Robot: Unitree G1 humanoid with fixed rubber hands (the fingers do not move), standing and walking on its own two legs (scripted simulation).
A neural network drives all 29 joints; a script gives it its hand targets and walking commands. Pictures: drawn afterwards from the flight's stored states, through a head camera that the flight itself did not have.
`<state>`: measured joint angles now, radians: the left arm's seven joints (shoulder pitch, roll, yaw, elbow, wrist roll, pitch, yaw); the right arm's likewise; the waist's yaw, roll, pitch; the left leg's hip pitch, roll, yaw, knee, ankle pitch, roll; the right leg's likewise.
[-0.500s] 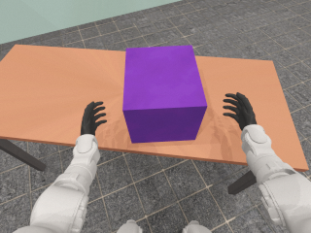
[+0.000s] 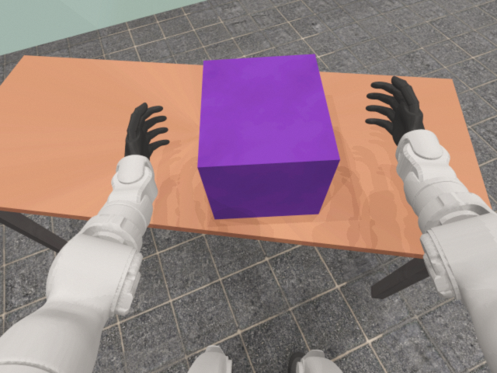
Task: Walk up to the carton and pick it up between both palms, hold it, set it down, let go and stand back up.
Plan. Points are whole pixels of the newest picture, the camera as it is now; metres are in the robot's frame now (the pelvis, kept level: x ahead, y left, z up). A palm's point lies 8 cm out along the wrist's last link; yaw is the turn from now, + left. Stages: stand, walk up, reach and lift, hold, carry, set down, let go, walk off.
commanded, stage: reach and lift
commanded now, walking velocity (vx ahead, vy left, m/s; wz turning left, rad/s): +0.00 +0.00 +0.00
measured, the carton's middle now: (262, 139) +0.54 +0.03 -0.04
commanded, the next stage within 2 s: none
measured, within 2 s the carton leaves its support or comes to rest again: neither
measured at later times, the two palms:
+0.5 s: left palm (136, 115) +0.49 +0.24 +0.09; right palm (397, 88) +0.54 -0.18 +0.11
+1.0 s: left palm (155, 138) +0.49 +0.23 +0.02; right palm (371, 120) +0.54 -0.17 +0.03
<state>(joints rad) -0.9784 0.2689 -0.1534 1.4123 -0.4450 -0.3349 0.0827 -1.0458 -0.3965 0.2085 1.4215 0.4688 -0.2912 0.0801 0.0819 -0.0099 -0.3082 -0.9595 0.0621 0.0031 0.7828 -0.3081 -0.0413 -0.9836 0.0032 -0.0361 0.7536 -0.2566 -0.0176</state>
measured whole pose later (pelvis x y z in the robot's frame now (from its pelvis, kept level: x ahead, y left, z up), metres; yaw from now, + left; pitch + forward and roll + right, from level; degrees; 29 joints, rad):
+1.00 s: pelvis +0.03 +0.01 +0.01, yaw +0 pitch +39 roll +0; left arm -1.16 0.26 -0.02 1.58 -0.28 -0.43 0.04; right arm -1.16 -0.35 0.05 1.48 0.31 -0.36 0.05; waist 0.08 -0.02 -0.31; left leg -1.03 0.05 0.02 0.54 -0.20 -0.04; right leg -1.05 0.00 -0.03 0.51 -0.14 0.00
